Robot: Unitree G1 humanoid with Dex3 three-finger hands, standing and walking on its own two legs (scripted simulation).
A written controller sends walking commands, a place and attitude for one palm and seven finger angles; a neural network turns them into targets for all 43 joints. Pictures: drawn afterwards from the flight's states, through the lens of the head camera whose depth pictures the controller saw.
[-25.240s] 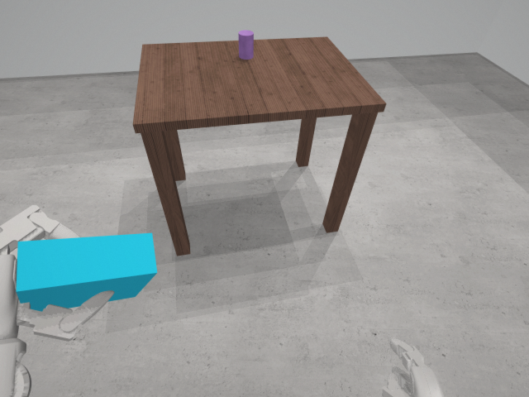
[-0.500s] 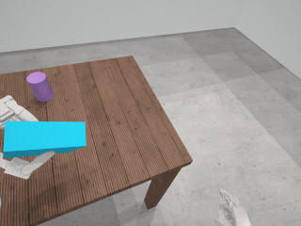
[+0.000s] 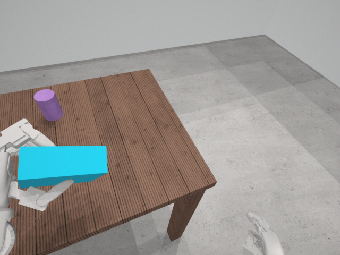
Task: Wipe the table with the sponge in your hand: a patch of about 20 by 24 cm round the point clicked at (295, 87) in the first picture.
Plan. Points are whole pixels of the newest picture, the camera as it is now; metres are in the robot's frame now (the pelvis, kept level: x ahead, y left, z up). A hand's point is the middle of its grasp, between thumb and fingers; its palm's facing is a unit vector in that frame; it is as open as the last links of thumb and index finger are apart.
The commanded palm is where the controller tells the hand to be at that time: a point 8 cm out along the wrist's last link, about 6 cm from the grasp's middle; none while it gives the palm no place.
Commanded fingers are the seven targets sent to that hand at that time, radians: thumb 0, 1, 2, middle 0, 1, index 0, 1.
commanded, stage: look again from close up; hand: left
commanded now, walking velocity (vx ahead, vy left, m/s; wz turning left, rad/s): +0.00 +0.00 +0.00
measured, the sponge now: (74, 166) +0.23 +0.21 +0.13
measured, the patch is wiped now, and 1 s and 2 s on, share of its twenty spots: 0.00 0.00 0.00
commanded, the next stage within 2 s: come to a stop and stand still in 0.04 s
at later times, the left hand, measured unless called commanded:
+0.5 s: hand (36, 142) +0.24 +0.26 +0.18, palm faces +0.40 -0.76 -0.50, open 9.2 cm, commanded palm +0.16 +0.27 +0.17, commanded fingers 0.00 0.10 1.30 -1.20 -1.60 -1.20 -1.60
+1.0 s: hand (44, 143) +0.25 +0.25 +0.18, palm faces +0.37 -0.83 -0.41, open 9.2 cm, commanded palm +0.18 +0.27 +0.17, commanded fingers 0.00 0.10 1.30 -1.20 -1.60 -1.20 -1.60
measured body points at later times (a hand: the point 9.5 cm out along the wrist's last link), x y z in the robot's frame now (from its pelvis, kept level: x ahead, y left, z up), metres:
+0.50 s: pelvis +0.00 -0.01 +0.00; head +0.03 +0.02 +0.45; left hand +0.22 +0.30 +0.21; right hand +0.18 -0.24 -0.07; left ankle +0.03 +0.06 -0.74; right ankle +0.00 -0.14 -0.74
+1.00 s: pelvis +0.02 +0.00 +0.00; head +0.05 +0.03 +0.44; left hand +0.22 +0.29 +0.20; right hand +0.19 -0.23 -0.07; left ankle +0.03 +0.06 -0.74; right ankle +0.00 -0.14 -0.74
